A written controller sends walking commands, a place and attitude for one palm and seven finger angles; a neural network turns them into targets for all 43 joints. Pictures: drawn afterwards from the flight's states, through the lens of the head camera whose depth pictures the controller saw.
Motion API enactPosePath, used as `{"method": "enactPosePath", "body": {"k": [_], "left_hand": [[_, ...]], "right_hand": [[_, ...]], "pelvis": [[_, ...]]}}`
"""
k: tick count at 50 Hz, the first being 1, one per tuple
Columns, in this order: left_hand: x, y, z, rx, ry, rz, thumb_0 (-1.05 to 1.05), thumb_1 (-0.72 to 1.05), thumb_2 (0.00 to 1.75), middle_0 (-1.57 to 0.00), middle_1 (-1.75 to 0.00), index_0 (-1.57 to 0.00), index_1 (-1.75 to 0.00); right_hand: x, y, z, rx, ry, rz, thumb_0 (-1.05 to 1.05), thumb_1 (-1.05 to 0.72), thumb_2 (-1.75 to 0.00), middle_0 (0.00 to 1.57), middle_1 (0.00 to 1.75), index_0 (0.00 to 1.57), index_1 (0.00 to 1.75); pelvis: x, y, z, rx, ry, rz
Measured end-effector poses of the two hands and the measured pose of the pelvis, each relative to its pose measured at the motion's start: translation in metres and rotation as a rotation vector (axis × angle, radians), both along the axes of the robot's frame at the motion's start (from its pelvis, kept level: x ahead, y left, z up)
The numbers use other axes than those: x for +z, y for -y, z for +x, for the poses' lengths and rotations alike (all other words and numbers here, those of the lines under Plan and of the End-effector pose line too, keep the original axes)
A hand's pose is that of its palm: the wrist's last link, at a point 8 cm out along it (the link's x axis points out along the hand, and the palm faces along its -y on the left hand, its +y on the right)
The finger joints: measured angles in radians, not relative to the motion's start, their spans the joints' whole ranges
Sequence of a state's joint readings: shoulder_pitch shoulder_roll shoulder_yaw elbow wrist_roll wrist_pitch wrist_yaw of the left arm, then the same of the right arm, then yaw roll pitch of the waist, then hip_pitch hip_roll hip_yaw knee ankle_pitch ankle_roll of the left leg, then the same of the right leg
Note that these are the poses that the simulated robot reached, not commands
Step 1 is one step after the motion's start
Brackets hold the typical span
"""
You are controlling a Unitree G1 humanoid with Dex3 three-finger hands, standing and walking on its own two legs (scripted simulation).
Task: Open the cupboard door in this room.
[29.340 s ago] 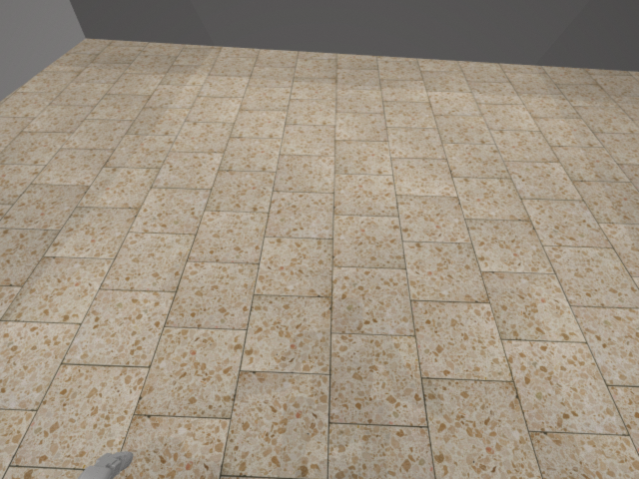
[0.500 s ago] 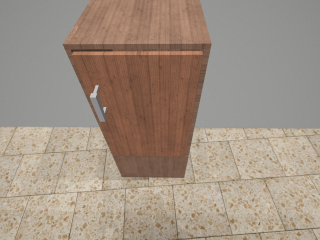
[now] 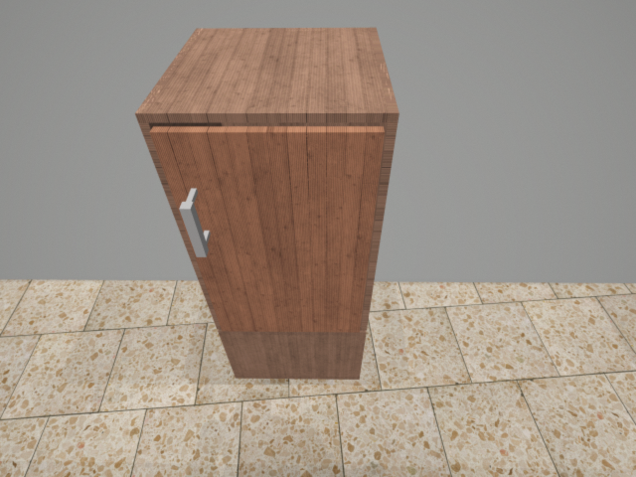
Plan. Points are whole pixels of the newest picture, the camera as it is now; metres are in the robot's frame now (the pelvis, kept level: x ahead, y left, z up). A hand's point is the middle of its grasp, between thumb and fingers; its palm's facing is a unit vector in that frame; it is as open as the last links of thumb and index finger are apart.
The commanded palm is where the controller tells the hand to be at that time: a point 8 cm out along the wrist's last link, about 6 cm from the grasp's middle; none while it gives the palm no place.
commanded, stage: come to a stop and stand still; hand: left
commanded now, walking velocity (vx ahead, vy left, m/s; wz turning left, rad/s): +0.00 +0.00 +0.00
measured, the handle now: (197, 223) +0.53 +0.25 +0.00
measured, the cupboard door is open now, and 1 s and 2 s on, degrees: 0 0 0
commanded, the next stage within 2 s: look again from close up in 0.90 s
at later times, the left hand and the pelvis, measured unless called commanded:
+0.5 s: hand out of the picture -0.03 +0.22 -0.17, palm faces +0.00 -0.98 -0.18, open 7.4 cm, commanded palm none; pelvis -0.04 +0.04 +0.01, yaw -1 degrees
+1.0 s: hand out of the picture -0.05 +0.22 -0.17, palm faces +0.00 -0.99 -0.16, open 7.4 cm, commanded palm none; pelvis -0.03 +0.06 +0.01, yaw -2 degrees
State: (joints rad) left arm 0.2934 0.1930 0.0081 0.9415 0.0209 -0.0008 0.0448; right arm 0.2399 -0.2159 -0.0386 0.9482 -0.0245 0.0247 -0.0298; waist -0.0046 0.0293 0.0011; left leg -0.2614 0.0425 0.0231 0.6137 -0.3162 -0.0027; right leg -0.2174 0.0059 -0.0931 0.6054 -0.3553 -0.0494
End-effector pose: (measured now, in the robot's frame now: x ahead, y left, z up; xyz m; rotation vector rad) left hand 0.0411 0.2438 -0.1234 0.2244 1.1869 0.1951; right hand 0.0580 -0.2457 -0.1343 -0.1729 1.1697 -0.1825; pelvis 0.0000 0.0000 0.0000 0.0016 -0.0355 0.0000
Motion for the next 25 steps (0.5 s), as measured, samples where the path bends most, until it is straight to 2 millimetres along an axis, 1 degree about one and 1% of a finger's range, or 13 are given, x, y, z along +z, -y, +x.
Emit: {"method": "enactPosePath", "body": {"k": [4,9,13,21,25], "left_hand": [[-0.004,0.002,-0.003,-0.004,0.014,-0.034,0.01,0.91,0.90,-0.20,-0.30,-0.20,-0.29],[-0.005,0.004,-0.013,-0.019,0.007,-0.068,0.01,0.91,0.90,-0.20,-0.30,-0.20,-0.29],[-0.007,0.000,-0.028,-0.021,-0.026,-0.083,0.01,0.91,0.90,-0.20,-0.30,-0.20,-0.29],[-0.012,-0.014,-0.064,-0.005,-0.126,-0.094,0.01,0.91,0.90,-0.20,-0.30,-0.20,-0.29],[-0.014,-0.021,-0.080,0.002,-0.173,-0.099,0.01,0.91,0.90,-0.20,-0.30,-0.20,-0.29]], "right_hand": [[0.010,-0.003,-0.002,0.008,0.030,-0.009,0.01,-0.92,-0.90,0.20,0.30,0.20,0.29],[0.014,-0.016,-0.018,0.016,0.013,-0.001,0.01,-0.91,-0.90,0.20,0.30,0.20,0.29],[0.013,-0.030,-0.040,0.011,-0.036,0.017,0.01,-0.91,-0.90,0.20,0.30,0.20,0.30],[0.009,-0.051,-0.094,-0.034,-0.173,0.029,0.01,-0.92,-0.90,0.20,0.30,0.20,0.30],[0.009,-0.063,-0.114,-0.055,-0.225,0.038,0.01,-0.92,-0.90,0.20,0.30,0.20,0.30]], "pelvis": [[0.002,-0.002,-0.006,-0.003,0.017,0.002],[0.007,-0.009,-0.017,-0.011,0.021,-0.007],[0.009,-0.016,-0.025,-0.014,0.015,-0.011],[0.011,-0.032,-0.033,-0.018,0.003,-0.016],[0.012,-0.041,-0.035,-0.020,-0.001,-0.017]]}}
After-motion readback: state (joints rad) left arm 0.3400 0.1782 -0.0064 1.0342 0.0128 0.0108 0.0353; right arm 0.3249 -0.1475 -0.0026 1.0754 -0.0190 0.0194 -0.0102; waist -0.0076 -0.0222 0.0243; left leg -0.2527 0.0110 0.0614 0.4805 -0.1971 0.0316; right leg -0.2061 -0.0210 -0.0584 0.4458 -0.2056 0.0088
